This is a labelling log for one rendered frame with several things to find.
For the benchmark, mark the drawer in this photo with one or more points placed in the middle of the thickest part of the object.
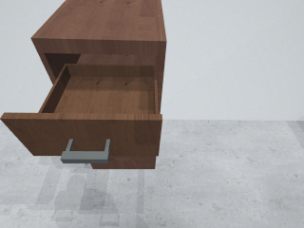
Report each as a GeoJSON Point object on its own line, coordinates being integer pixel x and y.
{"type": "Point", "coordinates": [92, 103]}

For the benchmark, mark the handle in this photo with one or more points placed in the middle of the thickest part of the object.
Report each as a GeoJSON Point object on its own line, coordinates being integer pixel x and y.
{"type": "Point", "coordinates": [69, 156]}

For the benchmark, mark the cabinet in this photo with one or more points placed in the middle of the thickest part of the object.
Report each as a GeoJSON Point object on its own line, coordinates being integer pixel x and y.
{"type": "Point", "coordinates": [106, 32]}

